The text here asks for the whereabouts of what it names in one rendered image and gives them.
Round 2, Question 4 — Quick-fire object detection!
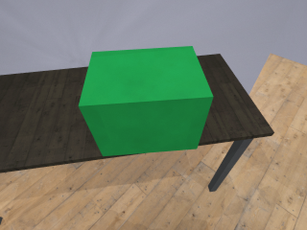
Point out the carton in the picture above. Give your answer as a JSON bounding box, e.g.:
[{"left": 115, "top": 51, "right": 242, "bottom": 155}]
[{"left": 78, "top": 46, "right": 214, "bottom": 156}]

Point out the table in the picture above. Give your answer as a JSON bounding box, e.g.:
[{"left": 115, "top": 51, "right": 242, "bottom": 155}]
[{"left": 0, "top": 54, "right": 274, "bottom": 225}]

